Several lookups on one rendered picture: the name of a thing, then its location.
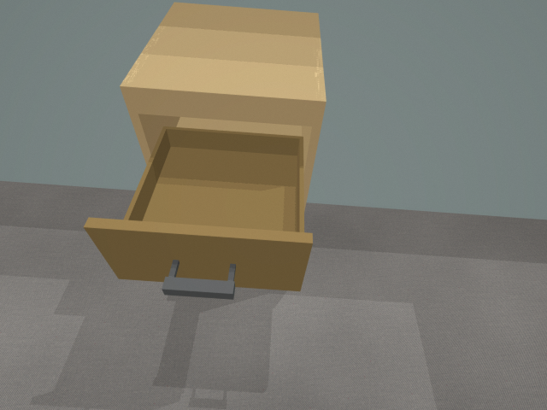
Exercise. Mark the cabinet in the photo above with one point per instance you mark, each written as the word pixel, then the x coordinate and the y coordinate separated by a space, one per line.
pixel 230 69

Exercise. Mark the handle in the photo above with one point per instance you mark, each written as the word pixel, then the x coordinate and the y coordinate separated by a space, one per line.
pixel 196 287

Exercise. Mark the drawer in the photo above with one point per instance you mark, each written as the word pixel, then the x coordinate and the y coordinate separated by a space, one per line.
pixel 209 199

